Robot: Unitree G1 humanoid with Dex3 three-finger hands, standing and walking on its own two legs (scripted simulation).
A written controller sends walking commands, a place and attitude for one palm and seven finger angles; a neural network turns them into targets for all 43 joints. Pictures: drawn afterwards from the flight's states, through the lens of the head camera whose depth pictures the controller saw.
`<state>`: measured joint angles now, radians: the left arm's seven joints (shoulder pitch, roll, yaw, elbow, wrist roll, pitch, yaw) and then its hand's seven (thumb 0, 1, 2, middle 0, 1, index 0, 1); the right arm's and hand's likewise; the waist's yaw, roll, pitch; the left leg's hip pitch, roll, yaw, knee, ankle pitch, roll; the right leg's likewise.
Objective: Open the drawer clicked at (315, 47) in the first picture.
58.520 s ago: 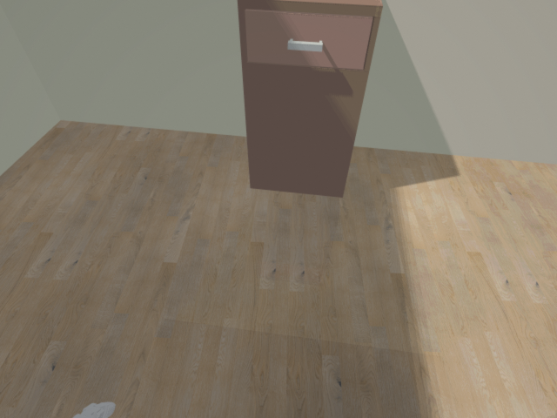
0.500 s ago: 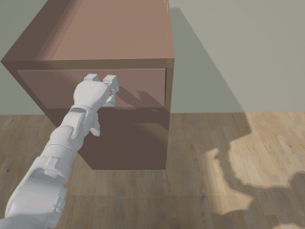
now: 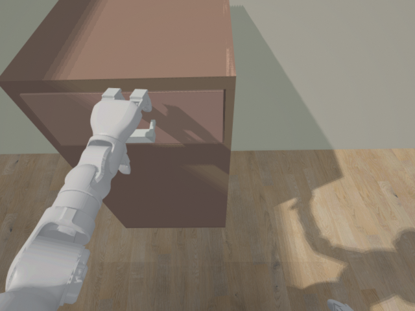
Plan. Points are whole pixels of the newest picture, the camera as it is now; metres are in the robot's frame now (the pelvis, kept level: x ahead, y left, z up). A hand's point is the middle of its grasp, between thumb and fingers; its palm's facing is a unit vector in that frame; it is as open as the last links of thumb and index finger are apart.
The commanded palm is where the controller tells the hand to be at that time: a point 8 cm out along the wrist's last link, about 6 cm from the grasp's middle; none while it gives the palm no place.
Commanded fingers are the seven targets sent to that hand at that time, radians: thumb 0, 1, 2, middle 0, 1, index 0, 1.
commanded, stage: move the hooked fingers above the handle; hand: left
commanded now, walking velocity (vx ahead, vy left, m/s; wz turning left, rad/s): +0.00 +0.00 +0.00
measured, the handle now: (129, 129) +0.51 +0.20 +0.02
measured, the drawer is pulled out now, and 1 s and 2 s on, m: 0.00 0.00 0.00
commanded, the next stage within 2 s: none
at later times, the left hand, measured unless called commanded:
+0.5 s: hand (132, 127) +0.46 +0.16 +0.08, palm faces +0.13 +0.00 -0.99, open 13.8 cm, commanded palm +0.43 +0.21 +0.13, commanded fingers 0.00 -0.50 0.30 -0.30 -1.20 -0.30 -1.20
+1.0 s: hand (131, 127) +0.46 +0.17 +0.08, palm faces +0.12 -0.04 -0.99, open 13.8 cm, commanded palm +0.44 +0.21 +0.13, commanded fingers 0.00 -0.50 0.30 -0.30 -1.20 -0.30 -1.20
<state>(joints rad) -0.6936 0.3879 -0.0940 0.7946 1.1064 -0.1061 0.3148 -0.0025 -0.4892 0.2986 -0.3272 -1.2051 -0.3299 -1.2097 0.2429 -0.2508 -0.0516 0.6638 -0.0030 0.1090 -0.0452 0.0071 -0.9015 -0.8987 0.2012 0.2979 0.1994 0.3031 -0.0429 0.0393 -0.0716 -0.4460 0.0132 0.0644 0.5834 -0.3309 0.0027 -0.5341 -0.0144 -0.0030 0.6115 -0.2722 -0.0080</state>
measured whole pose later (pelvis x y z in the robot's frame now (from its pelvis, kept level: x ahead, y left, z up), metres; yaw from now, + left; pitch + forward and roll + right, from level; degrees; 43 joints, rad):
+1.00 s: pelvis +0.00 +0.00 +0.00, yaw +0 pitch +12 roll +1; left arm -0.73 0.38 -0.12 0.82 1.09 -0.10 0.34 0.00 -0.49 0.30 -0.34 -1.22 -0.33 -1.21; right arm 0.24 -0.27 -0.06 0.70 0.00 0.10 -0.04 0.01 -0.90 -0.90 0.20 0.30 0.20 0.30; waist -0.05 0.04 -0.07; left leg -0.46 0.01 0.06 0.59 -0.33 0.01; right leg -0.55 -0.02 -0.01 0.61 -0.27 0.00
